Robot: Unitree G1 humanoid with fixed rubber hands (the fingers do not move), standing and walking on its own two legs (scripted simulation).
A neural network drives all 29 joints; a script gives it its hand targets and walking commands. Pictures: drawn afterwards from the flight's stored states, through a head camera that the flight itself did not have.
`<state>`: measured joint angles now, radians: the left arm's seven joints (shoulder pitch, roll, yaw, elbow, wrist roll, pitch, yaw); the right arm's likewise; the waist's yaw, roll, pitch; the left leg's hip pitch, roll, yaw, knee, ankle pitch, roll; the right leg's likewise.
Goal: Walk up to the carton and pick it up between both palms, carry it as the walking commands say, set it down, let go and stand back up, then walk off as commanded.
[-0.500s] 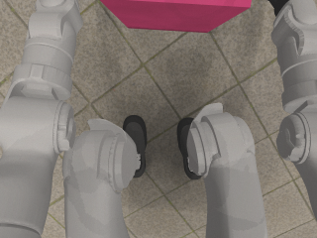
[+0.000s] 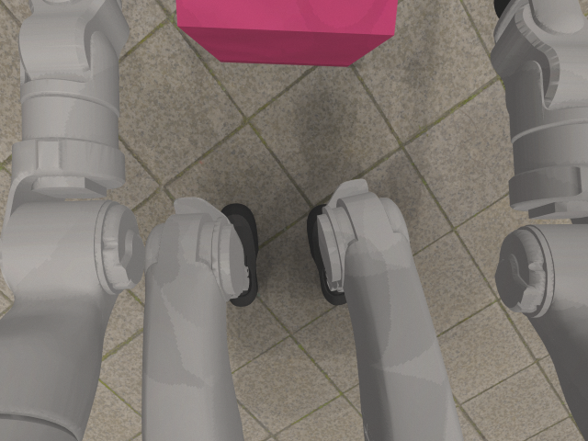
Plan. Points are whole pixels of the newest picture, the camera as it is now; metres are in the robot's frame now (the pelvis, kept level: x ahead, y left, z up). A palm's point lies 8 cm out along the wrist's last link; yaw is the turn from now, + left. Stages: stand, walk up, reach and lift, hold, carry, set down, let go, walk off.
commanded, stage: set down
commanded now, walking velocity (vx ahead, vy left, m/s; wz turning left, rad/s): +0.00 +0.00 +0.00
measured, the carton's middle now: out of the picture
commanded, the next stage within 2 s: let go in 0.86 s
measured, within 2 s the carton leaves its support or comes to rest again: neither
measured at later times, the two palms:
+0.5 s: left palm out of the picture +0.57 +0.14 +0.01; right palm out of the picture +0.52 -0.25 +0.03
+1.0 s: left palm out of the picture +0.57 +0.16 +0.10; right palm out of the picture +0.52 -0.24 +0.11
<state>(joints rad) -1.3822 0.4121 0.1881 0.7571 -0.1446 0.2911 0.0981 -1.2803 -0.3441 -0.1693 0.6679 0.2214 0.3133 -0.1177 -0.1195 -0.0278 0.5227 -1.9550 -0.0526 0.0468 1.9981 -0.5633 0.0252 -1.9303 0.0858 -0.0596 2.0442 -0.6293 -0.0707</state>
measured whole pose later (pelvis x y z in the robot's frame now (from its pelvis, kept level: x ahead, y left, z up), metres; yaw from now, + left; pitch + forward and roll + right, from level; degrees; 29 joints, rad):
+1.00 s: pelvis +0.01 +0.01 +0.23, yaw -1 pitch +25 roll -1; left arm -1.28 0.34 0.21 0.67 0.00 0.32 0.11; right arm -1.20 -0.37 -0.25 0.63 0.12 0.27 -0.02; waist -0.08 0.00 0.53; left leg -1.24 -0.07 -0.01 1.12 -0.31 0.04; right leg -1.21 0.09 0.01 1.14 -0.36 -0.03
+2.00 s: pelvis +0.13 +0.06 +0.33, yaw -1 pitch -3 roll -1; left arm 0.23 0.21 0.05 0.43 0.00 0.10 -0.04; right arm 0.19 -0.21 -0.03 0.45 0.01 0.10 0.08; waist -0.01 0.01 0.06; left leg -0.15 -0.11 -0.01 0.49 -0.28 0.10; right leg -0.11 0.03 0.08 0.46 -0.30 0.02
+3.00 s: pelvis +0.12 +0.01 +0.34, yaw +0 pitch -4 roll +0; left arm 0.33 0.29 0.05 0.86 0.04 -0.02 0.02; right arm 0.27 -0.29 -0.04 0.87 -0.04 -0.03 -0.01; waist 0.01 -0.02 -0.11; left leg -0.15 -0.07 -0.05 0.47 -0.24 0.05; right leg -0.11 0.07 0.04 0.46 -0.28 -0.04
